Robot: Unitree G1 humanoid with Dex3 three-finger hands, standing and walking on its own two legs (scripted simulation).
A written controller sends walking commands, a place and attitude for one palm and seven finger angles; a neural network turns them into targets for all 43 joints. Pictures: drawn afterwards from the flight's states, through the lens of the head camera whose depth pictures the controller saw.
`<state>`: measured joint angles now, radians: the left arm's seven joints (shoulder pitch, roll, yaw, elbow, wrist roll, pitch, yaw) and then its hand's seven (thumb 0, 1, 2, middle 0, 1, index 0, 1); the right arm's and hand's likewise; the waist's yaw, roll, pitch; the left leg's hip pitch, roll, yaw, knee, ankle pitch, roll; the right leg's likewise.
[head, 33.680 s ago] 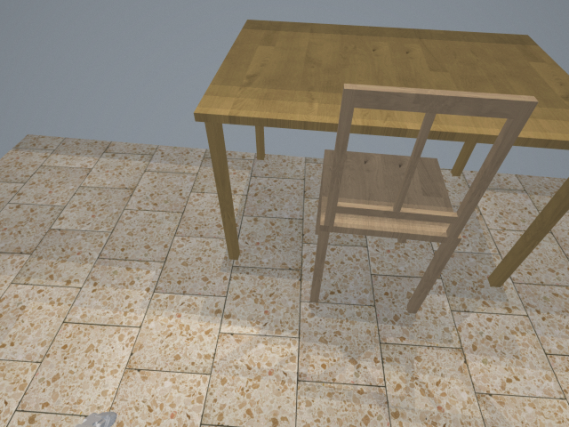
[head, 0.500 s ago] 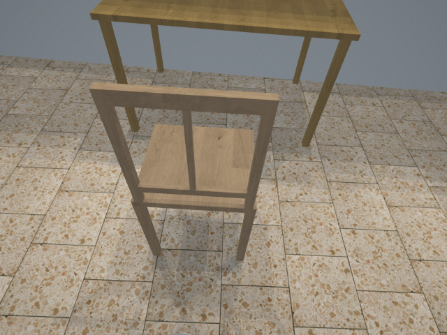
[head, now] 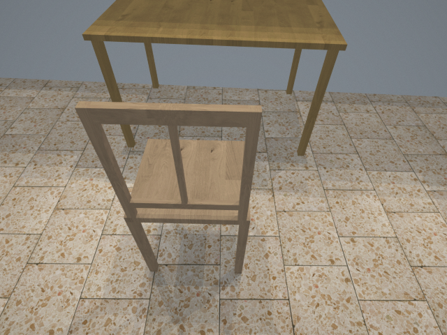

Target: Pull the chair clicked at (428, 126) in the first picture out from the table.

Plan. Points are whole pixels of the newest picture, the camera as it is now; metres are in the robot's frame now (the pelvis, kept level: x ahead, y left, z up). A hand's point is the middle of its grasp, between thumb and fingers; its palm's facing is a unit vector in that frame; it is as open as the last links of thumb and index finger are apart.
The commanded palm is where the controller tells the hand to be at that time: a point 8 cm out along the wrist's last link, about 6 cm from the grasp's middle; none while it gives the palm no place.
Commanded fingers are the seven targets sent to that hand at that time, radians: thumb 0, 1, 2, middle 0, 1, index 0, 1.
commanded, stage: let the arm hang, fingers relaxed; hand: left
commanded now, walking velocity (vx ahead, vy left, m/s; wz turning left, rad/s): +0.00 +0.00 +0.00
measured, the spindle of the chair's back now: (179, 168) +0.53 +0.15 -0.06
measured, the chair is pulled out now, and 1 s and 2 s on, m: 0.63 0.63 0.63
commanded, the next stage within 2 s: look to check the result in 0.12 s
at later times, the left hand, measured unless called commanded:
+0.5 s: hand out of the picture -0.01 +0.14 -0.17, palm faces +0.06 -0.98 -0.17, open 7.4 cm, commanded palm none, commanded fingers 0.00 0.90 0.90 -0.20 -0.30 -0.20 -0.30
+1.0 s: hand out of the picture -0.01 +0.14 -0.17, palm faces +0.06 -0.98 -0.18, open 7.4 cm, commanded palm none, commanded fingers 0.00 0.90 0.90 -0.20 -0.30 -0.20 -0.30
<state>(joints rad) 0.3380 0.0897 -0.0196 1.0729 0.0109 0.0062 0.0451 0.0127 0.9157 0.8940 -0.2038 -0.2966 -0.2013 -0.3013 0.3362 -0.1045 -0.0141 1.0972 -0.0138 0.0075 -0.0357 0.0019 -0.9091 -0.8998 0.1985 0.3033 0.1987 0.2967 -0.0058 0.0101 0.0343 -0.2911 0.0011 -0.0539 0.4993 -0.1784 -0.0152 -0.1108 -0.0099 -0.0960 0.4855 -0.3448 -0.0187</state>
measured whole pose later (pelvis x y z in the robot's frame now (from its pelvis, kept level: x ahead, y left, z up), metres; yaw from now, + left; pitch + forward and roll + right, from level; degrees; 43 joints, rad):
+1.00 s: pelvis +0.01 -0.02 +0.00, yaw +1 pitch -2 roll +0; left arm 0.34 0.12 0.00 1.06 0.00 0.01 0.04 0.00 0.91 0.89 -0.20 -0.30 -0.20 -0.30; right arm 0.32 -0.12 -0.02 1.11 -0.01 0.01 -0.04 0.00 -0.91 -0.90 0.20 0.30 0.20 0.30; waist 0.00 0.01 0.07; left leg -0.27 0.02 -0.07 0.49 -0.19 -0.04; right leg -0.07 0.01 -0.11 0.46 -0.35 -0.04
